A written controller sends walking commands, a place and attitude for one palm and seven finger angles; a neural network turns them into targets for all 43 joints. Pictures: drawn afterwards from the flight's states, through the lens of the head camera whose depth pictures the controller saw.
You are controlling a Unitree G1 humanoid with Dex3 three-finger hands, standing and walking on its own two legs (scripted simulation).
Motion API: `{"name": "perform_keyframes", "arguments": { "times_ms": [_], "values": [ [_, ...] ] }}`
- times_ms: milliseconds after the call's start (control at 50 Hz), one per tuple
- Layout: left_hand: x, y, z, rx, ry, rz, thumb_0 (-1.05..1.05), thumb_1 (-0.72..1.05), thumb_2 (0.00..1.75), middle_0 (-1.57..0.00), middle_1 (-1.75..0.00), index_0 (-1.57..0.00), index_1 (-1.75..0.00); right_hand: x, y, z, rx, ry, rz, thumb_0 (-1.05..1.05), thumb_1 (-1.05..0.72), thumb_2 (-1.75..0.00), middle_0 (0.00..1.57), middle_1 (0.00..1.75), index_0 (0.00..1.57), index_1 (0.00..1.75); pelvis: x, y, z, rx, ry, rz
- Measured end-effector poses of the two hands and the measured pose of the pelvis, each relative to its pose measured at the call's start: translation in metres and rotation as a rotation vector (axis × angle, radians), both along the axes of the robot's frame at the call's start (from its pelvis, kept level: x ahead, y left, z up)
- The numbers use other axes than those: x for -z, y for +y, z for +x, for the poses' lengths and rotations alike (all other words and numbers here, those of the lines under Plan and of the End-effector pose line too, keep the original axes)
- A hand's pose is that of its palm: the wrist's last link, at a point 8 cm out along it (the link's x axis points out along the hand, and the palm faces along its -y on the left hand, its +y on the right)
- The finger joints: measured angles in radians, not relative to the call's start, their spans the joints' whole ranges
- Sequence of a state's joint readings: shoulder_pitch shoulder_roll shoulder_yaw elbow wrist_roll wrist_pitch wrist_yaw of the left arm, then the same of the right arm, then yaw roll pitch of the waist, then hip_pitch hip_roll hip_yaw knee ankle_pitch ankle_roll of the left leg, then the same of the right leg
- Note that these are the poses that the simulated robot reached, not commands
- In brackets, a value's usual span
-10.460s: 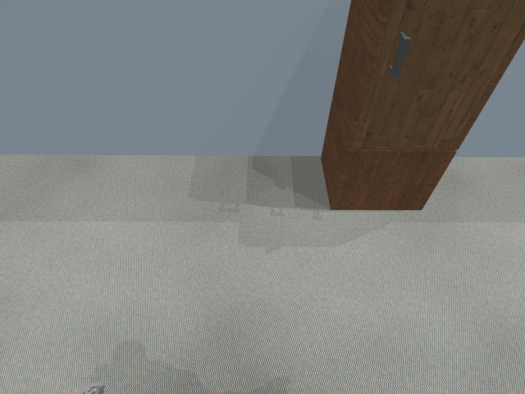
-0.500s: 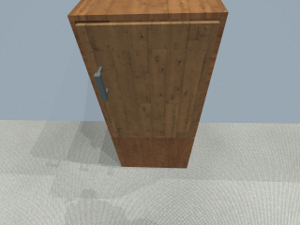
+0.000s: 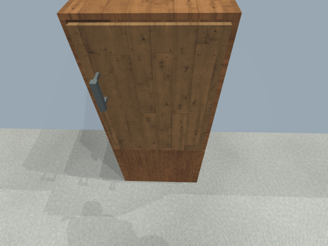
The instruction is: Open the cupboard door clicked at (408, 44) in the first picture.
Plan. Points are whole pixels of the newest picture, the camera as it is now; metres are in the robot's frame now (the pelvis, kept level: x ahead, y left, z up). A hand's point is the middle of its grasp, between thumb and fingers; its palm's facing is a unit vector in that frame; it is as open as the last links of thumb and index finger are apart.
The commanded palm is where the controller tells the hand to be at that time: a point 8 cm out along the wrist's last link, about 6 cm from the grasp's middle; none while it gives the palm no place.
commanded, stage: come to a stop and stand still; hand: left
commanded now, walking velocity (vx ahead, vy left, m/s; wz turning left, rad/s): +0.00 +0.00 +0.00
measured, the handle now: (100, 92) +0.55 +0.25 +0.04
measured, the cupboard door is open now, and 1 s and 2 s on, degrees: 0 0 0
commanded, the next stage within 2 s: look again from close up in 0.36 s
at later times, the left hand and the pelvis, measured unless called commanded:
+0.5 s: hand out of the picture +0.03 +0.18 -0.17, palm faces +0.04 -0.97 -0.24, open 7.4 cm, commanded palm none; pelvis +0.00 -0.01 +0.00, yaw +1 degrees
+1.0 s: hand out of the picture +0.03 +0.18 -0.17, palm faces +0.05 -0.97 -0.24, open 7.4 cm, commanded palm none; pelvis +0.00 -0.01 +0.00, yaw +1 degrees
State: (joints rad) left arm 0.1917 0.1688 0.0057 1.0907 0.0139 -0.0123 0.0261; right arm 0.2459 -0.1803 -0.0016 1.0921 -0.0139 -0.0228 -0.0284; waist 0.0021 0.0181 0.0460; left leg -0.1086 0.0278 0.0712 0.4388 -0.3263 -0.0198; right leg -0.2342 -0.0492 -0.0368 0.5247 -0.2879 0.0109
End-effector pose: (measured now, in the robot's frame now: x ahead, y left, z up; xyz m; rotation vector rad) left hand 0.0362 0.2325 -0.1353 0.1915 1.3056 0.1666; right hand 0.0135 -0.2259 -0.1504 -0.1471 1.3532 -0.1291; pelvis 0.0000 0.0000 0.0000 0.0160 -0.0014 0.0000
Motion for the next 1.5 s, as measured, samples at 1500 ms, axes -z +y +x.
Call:
{"name": "perform_keyframes", "arguments": {
  "times_ms": [1500],
  "values": [
    [-0.088,0.018,0.072,0.105,-1.258,-0.173,0.01,0.60,0.77,-0.23,-0.49,-0.22,-0.49,-0.047,-0.026,0.171,-0.223,-0.933,-0.103,0.01,-0.91,-0.90,0.20,0.30,0.20,0.30,0.081,-0.012,-0.054,-0.038,0.210,-0.002]
  ]
}}
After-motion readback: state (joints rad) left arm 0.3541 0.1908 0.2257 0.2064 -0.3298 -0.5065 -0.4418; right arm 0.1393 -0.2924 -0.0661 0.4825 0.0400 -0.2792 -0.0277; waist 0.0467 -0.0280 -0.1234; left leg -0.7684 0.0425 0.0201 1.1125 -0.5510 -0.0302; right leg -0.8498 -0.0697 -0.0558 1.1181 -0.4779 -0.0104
